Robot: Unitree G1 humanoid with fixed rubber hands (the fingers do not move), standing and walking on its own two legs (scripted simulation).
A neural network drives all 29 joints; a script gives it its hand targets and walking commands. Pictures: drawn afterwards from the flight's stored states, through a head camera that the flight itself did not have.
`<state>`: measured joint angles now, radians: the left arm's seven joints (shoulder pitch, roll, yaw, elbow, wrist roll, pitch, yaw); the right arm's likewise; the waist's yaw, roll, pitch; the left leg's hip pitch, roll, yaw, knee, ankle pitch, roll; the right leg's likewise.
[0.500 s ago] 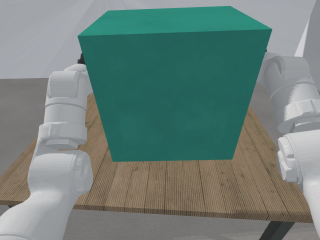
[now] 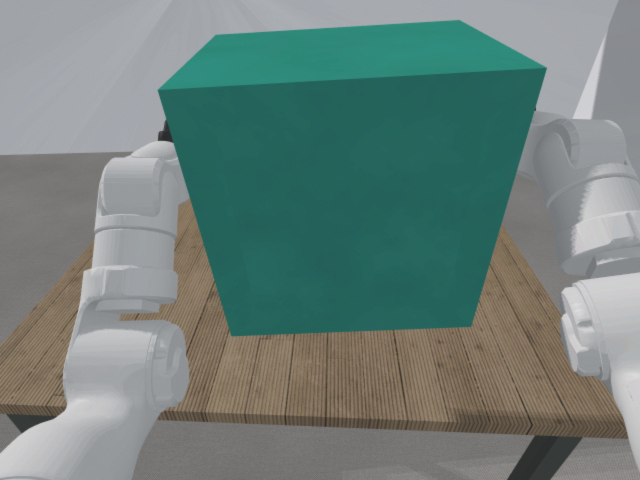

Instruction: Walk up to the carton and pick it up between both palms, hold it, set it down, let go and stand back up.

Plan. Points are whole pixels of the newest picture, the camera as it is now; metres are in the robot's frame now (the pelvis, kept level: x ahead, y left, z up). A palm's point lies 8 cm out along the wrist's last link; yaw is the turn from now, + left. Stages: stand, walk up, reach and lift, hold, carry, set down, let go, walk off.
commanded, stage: hold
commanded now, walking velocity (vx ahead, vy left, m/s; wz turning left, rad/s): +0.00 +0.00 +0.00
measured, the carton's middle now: (343, 180) +0.38 +0.00 +0.27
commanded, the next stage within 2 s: set down in 1.92 s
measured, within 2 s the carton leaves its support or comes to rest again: neither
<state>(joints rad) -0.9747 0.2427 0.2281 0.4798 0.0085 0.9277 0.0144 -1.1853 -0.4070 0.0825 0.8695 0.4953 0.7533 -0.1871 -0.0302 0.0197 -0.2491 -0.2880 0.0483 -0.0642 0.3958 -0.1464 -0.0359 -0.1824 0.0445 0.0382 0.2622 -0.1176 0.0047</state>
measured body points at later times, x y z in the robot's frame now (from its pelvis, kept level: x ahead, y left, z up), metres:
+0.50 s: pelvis +0.01 +0.00 +0.00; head -0.07 +0.01 +0.44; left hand +0.40 +0.21 +0.32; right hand +0.40 -0.17 +0.34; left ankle +0.04 +0.13 -0.75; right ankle +0.01 -0.13 -0.75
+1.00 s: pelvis +0.00 +0.00 +0.00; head -0.10 -0.01 +0.44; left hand +0.38 +0.19 +0.33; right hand +0.39 -0.19 +0.35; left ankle +0.04 +0.13 -0.75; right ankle +0.01 -0.13 -0.75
